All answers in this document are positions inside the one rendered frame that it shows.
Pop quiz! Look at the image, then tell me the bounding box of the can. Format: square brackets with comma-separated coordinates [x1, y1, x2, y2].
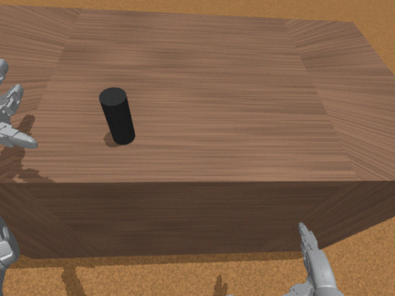
[99, 88, 135, 145]

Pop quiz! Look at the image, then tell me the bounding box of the left robot hand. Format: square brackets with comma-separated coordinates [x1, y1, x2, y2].
[0, 59, 38, 149]

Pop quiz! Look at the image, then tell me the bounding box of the left robot arm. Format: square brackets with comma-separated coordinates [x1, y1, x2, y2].
[0, 216, 20, 296]

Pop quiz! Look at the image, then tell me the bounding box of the right robot hand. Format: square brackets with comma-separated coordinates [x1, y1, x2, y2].
[282, 222, 337, 296]

